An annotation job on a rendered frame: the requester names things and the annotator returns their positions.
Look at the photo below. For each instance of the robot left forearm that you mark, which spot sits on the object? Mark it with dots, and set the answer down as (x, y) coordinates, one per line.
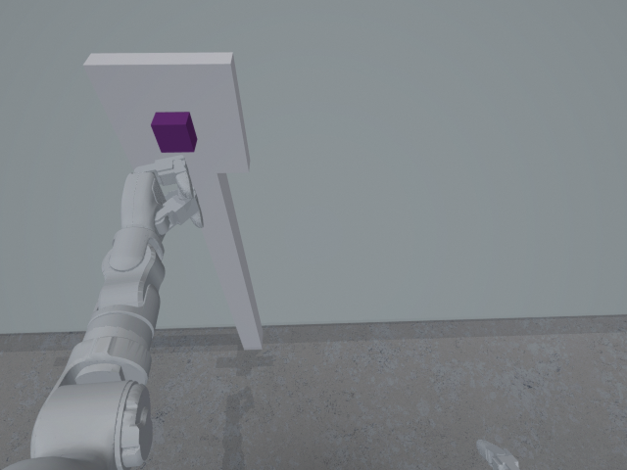
(117, 341)

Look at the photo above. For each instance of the left robot upper arm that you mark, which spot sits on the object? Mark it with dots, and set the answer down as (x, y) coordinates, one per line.
(95, 426)

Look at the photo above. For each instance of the robot right hand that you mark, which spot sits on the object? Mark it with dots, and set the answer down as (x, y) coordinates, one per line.
(497, 458)

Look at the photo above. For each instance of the robot left hand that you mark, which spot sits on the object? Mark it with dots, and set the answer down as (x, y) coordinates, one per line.
(143, 203)

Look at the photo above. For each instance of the panel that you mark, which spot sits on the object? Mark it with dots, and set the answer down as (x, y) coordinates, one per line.
(132, 87)

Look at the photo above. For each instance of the button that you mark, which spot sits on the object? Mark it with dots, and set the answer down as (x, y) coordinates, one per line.
(174, 132)

